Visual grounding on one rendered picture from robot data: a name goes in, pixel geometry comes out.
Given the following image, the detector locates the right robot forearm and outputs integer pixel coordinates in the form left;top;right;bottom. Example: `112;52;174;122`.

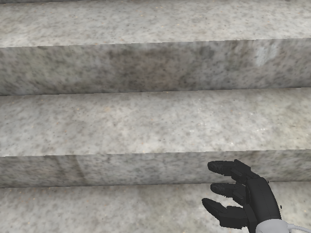
256;218;293;233

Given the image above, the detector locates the right robot hand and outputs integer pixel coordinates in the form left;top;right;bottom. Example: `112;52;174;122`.
201;159;282;233

